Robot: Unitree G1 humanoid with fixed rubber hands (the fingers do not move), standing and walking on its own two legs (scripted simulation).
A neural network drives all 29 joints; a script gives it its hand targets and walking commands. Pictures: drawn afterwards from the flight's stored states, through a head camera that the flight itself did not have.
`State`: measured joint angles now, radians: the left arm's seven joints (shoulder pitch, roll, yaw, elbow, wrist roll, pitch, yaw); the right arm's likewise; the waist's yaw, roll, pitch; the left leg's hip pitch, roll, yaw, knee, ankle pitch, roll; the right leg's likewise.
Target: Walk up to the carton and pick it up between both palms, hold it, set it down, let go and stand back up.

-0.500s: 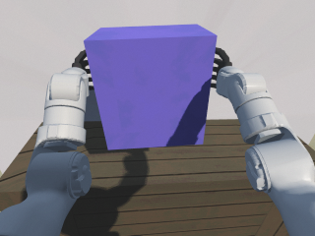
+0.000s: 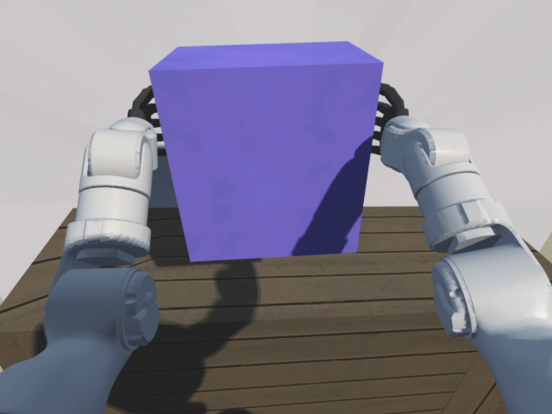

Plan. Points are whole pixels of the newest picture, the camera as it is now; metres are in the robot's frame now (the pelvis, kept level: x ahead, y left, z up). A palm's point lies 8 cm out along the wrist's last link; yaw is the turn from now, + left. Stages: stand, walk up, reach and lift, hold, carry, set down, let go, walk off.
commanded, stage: hold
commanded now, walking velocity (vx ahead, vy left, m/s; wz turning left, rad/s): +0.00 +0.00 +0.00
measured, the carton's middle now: (268, 151) +0.41 +0.01 +0.27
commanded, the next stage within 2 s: none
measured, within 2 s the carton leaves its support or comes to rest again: neither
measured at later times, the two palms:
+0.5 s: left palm (141, 132) +0.38 +0.18 +0.31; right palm (393, 131) +0.37 -0.16 +0.32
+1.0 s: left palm (141, 132) +0.38 +0.18 +0.31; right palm (393, 132) +0.37 -0.16 +0.32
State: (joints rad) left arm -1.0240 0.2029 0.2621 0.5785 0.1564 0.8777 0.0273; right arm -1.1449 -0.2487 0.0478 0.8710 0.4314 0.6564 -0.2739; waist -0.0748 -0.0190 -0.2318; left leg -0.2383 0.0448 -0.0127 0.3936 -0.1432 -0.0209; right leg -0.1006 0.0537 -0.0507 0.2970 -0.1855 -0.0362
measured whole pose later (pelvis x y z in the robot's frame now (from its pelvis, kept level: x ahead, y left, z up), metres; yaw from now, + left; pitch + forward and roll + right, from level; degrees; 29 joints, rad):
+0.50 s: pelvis +0.00 +0.01 +0.00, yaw -1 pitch +0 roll -2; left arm -1.04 0.18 0.27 0.59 0.16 0.88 0.05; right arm -1.16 -0.27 0.06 0.90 0.43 0.66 -0.26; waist -0.06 -0.01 -0.24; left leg -0.24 0.04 -0.01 0.39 -0.15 -0.01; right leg -0.10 0.05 -0.03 0.28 -0.18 -0.03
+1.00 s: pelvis +0.00 +0.00 +0.00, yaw +0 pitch -1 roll -2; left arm -1.04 0.19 0.27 0.59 0.16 0.87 0.04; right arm -1.16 -0.26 0.06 0.89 0.44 0.66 -0.27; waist -0.06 -0.01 -0.24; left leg -0.23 0.04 -0.03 0.40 -0.15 -0.02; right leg -0.09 0.06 -0.02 0.28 -0.18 -0.03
